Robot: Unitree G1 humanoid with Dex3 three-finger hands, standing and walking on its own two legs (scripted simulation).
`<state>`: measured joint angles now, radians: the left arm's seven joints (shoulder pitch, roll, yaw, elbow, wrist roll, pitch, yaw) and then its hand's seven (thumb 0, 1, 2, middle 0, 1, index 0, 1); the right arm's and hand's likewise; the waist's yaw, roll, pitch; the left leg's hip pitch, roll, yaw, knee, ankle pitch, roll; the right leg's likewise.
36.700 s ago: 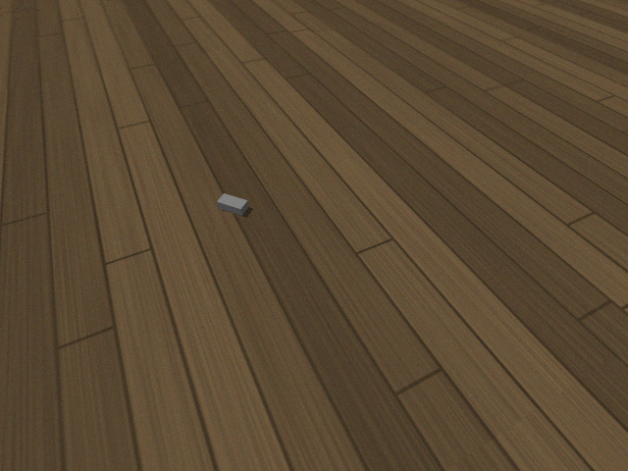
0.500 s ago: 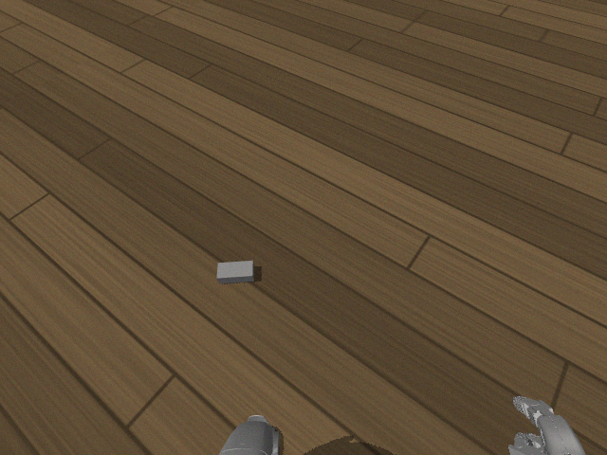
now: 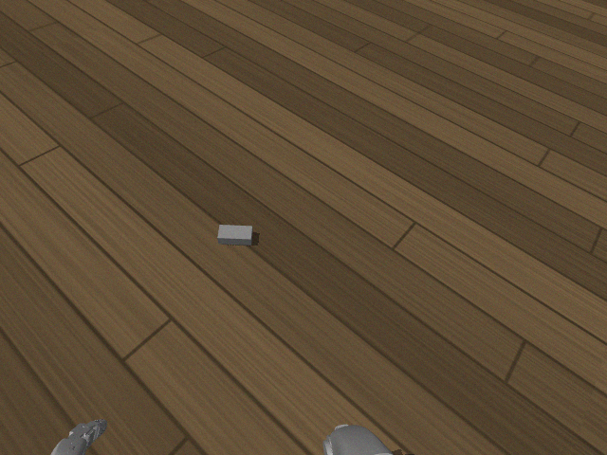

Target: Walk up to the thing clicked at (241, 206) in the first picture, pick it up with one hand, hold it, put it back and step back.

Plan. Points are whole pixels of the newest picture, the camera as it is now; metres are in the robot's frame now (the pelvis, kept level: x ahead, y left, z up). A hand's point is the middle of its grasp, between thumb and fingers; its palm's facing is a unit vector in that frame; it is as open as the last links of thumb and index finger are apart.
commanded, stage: step back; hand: left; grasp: from above
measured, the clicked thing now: (235, 235) +0.95 +0.22 -0.75
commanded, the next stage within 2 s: stand in 1.40 s
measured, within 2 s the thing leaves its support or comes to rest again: neither
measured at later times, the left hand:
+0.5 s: hand out of the picture -0.09 +0.26 -0.14, palm faces +0.03 -0.90 -0.43, open 7.4 cm
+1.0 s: hand out of the picture -0.09 +0.21 -0.14, palm faces +0.06 -0.93 -0.37, open 7.4 cm
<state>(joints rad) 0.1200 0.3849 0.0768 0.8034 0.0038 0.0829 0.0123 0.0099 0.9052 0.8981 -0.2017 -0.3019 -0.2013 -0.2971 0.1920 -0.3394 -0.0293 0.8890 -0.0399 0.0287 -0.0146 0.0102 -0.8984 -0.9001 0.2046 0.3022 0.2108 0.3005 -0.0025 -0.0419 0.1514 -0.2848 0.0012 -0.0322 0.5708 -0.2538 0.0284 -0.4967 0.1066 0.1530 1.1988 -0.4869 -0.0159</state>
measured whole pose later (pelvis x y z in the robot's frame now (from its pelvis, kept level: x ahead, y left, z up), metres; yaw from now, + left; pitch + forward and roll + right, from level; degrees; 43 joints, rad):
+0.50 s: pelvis -0.16 -0.02 -0.01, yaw +0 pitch -1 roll +0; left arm 0.22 0.37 0.08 0.88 0.06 0.02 -0.01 0.01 0.90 0.90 -0.20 -0.30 -0.20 -0.30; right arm 0.26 -0.40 -0.05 0.95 -0.03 0.03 0.00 0.01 -0.90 -0.90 0.20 0.30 0.21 0.30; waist 0.03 0.04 0.07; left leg -0.31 -0.02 -0.07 0.78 -0.48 -0.02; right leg -0.31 -0.04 -0.03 0.62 -0.29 -0.02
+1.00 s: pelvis -0.14 -0.06 +0.00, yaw +1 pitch -3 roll +0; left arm 0.24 0.35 0.08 0.96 0.04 -0.02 -0.03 0.01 0.90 0.90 -0.20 -0.30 -0.20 -0.30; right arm 0.25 -0.40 -0.06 0.97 -0.03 -0.01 0.00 0.01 -0.90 -0.90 0.20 0.30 0.21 0.30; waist 0.04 0.03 0.06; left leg -0.38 -0.02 -0.07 0.95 -0.47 0.02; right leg -0.26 -0.01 -0.06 0.57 -0.28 -0.05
